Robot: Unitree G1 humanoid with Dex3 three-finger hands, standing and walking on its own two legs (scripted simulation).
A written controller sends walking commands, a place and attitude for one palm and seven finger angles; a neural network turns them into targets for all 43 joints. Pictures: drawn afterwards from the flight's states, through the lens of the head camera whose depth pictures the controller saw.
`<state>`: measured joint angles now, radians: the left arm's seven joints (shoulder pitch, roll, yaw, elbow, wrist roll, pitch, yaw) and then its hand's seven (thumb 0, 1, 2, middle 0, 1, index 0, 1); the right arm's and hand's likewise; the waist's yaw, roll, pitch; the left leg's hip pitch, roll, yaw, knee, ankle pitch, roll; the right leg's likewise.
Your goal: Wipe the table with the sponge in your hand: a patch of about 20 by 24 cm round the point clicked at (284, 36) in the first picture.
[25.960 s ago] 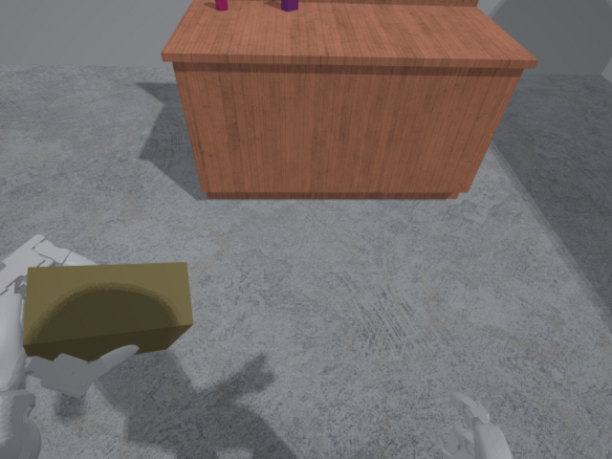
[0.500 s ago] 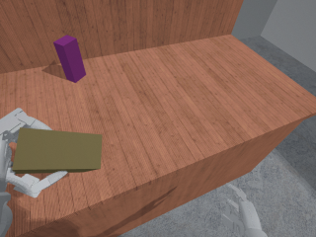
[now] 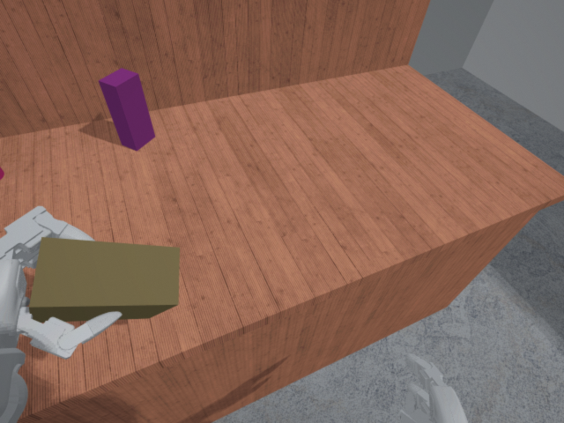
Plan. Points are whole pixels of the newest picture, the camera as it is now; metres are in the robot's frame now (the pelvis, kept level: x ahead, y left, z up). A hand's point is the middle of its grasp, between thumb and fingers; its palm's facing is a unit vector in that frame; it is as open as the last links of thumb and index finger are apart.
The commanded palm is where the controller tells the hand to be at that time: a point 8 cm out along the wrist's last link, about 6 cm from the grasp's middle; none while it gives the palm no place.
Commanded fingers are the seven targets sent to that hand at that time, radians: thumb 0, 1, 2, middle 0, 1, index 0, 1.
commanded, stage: look again from close up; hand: left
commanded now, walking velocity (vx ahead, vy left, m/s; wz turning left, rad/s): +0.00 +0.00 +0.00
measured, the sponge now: (126, 285) +0.24 +0.21 +0.12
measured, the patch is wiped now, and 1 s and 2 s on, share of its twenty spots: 0.00 0.00 0.00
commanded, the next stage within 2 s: turn the palm down, sponge in hand in 0.14 s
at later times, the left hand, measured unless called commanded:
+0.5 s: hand (84, 276) +0.22 +0.24 +0.15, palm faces +0.26 -0.78 -0.56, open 10.2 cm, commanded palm +0.17 +0.27 +0.18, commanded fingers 0.00 0.10 1.30 -1.20 -1.60 -1.20 -1.60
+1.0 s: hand (130, 287) +0.22 +0.19 +0.15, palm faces +0.19 -0.54 -0.82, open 10.2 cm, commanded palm +0.17 +0.24 +0.19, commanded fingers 0.00 0.10 1.30 -1.20 -1.60 -1.20 -1.60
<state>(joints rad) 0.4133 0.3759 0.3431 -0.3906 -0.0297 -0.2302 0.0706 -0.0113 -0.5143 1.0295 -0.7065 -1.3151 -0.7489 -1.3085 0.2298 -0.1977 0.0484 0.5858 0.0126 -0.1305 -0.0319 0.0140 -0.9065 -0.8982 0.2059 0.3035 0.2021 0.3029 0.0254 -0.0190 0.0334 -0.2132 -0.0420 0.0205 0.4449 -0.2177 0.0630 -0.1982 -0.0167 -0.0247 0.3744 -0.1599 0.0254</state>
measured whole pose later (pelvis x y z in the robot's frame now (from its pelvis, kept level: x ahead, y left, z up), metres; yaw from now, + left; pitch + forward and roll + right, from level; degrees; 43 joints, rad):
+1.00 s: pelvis +0.00 -0.08 -0.02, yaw +1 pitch -1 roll +1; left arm 0.36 0.61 0.32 -0.43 0.20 0.04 -0.07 -0.01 -0.51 1.03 -0.70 -1.32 -0.75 -1.31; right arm 0.17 -0.25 0.03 0.57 0.01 -0.07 -0.12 0.01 -0.91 -0.90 0.21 0.30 0.20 0.30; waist 0.07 0.06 0.00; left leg -0.29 0.02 -0.02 0.62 -0.31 -0.03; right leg -0.32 0.06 -0.04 0.64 -0.31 -0.08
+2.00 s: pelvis +0.00 -0.03 +0.00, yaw +1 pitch -5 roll +0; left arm 0.03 0.58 0.06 -0.31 0.78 0.49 -0.02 -0.01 -0.51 1.03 -0.71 -1.32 -0.74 -1.31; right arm -0.01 -0.24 0.10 0.66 0.04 0.02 -0.07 0.01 -0.91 -0.90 0.20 0.30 0.20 0.30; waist 0.15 0.10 0.00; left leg -0.15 -0.03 0.00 0.45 -0.22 0.03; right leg -0.16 0.01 -0.02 0.45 -0.21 -0.02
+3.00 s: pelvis +0.00 -0.05 +0.00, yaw +1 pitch -4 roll +1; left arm 0.02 0.58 -0.02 -0.11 0.85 0.41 -0.13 -0.01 -0.51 1.04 -0.70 -1.32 -0.74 -1.32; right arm 0.02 -0.29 0.06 0.69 0.05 -0.03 -0.10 0.02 -0.91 -0.90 0.20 0.30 0.20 0.30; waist 0.12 0.12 0.02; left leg -0.16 -0.01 -0.02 0.45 -0.21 0.00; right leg -0.18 0.03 -0.03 0.47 -0.22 -0.05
